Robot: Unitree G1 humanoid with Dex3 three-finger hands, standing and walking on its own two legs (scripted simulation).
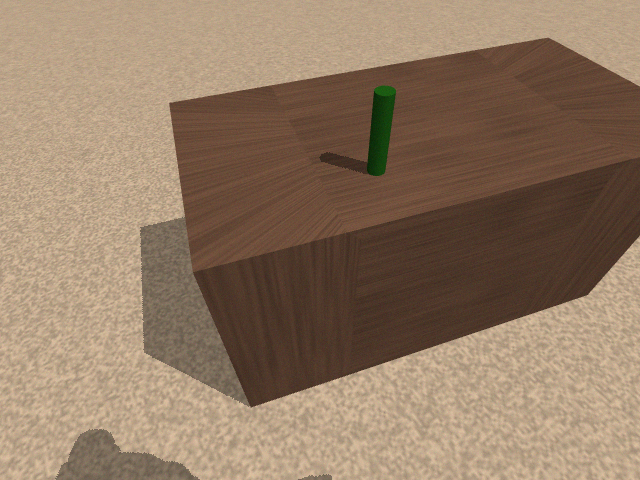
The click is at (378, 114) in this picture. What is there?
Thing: slim round
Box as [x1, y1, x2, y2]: [367, 86, 395, 175]
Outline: 390,86 378,86 374,89 367,171 373,175 380,175 384,172 395,95 395,90
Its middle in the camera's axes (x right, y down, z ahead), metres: +0.13 -0.22 +0.81
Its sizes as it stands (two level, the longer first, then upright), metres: 0.042 0.042 0.190
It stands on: a support 0.70 m high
